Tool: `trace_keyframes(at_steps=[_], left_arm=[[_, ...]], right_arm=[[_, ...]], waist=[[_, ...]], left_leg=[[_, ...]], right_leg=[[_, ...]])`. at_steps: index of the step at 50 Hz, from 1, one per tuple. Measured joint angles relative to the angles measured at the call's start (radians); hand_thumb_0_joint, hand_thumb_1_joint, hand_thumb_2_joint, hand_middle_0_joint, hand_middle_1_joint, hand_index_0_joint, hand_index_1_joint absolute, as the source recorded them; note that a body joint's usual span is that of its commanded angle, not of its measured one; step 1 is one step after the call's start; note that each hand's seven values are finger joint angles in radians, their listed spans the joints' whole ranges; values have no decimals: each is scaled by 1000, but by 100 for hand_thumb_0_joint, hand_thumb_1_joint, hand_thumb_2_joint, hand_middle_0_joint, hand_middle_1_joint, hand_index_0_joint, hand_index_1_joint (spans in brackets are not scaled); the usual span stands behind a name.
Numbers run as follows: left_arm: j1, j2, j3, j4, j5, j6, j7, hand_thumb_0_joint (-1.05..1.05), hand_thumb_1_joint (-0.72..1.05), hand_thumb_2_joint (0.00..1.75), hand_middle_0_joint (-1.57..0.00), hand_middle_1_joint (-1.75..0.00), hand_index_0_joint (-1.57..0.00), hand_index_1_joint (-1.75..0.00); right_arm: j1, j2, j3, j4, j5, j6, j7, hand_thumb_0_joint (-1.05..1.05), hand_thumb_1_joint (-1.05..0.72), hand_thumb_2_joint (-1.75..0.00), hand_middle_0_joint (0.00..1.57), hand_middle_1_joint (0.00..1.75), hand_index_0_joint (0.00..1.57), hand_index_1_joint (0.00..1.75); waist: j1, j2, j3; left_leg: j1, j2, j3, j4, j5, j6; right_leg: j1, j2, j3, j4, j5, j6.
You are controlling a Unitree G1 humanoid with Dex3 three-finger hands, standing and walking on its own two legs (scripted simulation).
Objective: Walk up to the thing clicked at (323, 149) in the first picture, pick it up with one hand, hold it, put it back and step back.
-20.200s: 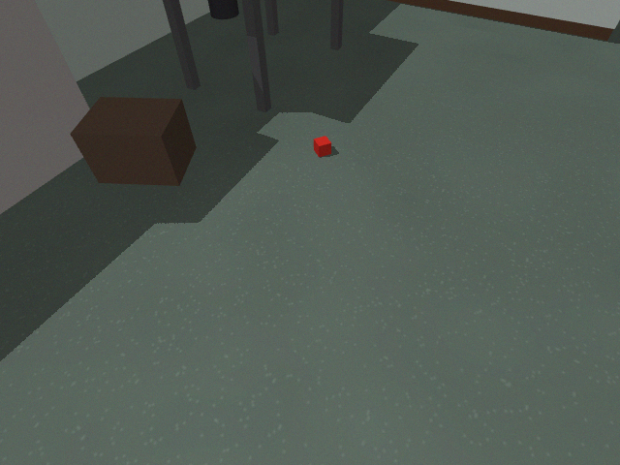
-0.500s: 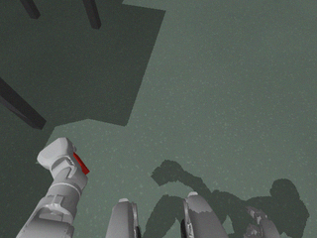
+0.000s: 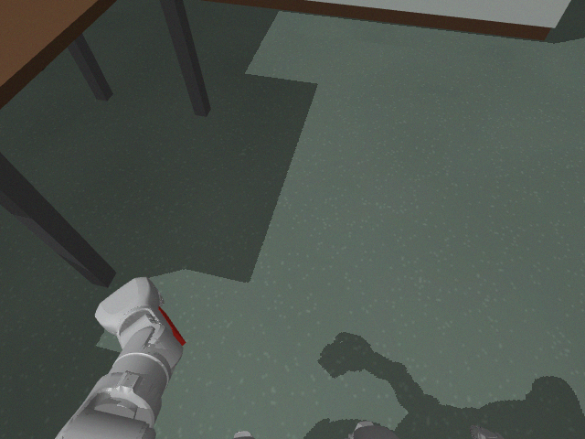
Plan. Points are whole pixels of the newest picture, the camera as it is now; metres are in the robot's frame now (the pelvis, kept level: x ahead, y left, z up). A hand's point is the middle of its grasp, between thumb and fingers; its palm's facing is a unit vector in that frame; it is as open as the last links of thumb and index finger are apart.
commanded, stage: lift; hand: left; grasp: from above
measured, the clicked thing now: (150, 334) +0.32 +0.24 -0.13
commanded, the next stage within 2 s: hold in 0.10 s
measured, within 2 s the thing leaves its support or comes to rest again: neither
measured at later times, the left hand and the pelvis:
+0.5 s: hand (141, 318) +0.31 +0.22 -0.04, palm faces -0.35 -0.30 -0.89, open 9.7 cm; pelvis +0.01 +0.00 +0.03, yaw +0 degrees
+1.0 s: hand (133, 321) +0.30 +0.22 -0.02, palm faces -0.34 -0.30 -0.89, open 9.7 cm; pelvis +0.00 +0.00 +0.04, yaw +0 degrees
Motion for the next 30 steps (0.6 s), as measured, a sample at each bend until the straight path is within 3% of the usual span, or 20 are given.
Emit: trace_keyframes(at_steps=[14, 22, 30], left_arm=[[4, -29, -23, 6, -2, 27, -18, 0, -2, 50, -74, -53, -80, -47], [18, -37, -47, -33, 22, 32, -46, 0, -2, 49, -74, -52, -80, -47], [13, -43, -60, -47, 18, 64, -62, 0, -2, 49, -74, -53, -80, -47]], right_arm=[[-19, -8, 3, -15, 1, 2, 43, 1, -89, -90, 20, 30, 20, 30], [-34, -15, 3, -30, 5, 9, 57, 1, -90, -90, 20, 30, 20, 30], [-46, -15, 8, -40, 5, 10, 75, 1, -90, -90, 20, 30, 20, 30]], waist=[[25, -3, 18], [38, -2, 28], [49, -2, 37]], left_leg=[[167, -13, 13, -157, 60, 3], [231, -17, 18, -212, 83, 4], [282, -21, 25, -256, 102, 6]], right_leg=[[157, -10, 7, -138, 51, 3], [217, -14, 11, -186, 71, 5], [263, -16, 16, -225, 89, 6]])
